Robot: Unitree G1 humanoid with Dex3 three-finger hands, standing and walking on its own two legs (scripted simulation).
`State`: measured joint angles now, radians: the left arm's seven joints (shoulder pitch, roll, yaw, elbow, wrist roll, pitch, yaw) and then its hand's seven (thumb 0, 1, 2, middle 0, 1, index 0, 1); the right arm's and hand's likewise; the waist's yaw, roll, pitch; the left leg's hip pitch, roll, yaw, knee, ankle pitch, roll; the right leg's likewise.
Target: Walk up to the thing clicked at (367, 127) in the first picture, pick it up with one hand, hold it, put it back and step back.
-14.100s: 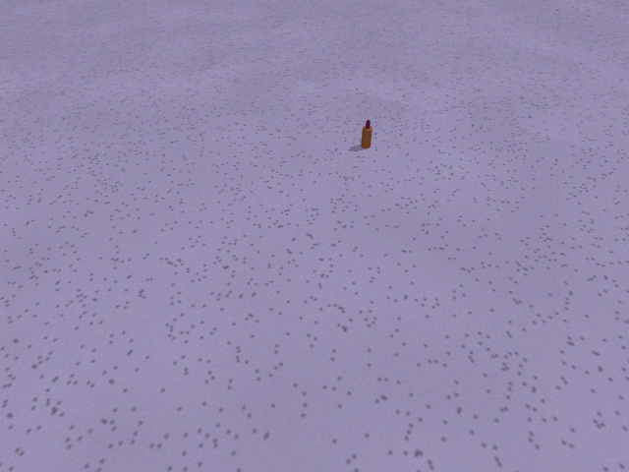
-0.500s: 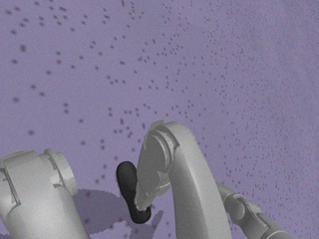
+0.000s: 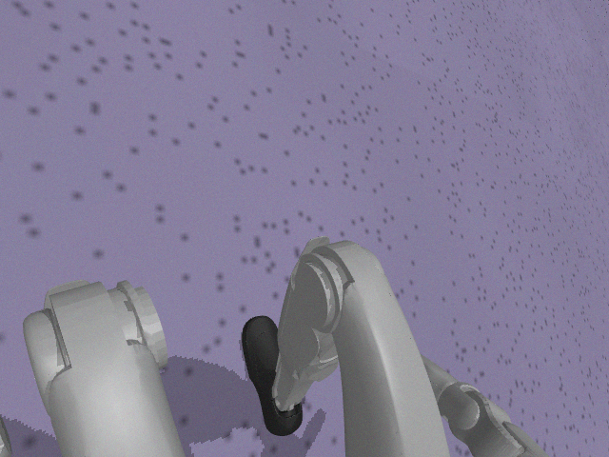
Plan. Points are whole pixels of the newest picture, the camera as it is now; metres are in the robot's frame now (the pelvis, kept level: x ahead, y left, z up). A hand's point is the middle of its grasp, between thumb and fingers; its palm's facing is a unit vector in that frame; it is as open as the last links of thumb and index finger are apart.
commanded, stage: settle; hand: left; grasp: from the side
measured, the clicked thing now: out of the picture +0.44 +0.31 -0.17
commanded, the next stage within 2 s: lift in 1.46 s
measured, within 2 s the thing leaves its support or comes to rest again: neither
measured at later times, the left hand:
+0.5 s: hand out of the picture +0.41 +0.31 -0.03, palm faces +0.32 -0.95 -0.04, open 6.7 cm
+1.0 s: hand out of the picture +0.42 +0.30 +0.03, palm faces +0.32 -0.95 -0.04, open 6.7 cm
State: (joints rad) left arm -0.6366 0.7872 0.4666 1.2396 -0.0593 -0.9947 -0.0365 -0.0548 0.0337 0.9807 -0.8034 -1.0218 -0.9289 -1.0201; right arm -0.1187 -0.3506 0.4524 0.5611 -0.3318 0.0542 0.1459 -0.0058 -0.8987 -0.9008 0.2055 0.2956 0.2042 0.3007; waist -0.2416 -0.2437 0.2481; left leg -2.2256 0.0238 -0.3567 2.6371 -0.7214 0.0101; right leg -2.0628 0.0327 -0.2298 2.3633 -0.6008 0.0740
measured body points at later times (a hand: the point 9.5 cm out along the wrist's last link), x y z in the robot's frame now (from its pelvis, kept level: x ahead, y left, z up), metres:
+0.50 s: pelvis +0.01 -0.01 +0.03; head +0.20 +0.13 +0.41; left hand +0.39 +0.36 -0.03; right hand +0.19 -0.25 -0.06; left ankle +0.08 +0.12 -0.26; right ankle +0.15 -0.13 -0.26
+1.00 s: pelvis +0.02 -0.02 +0.06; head +0.22 +0.07 +0.45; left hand +0.40 +0.35 +0.03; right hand +0.21 -0.27 -0.06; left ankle +0.08 +0.12 -0.26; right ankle +0.15 -0.13 -0.26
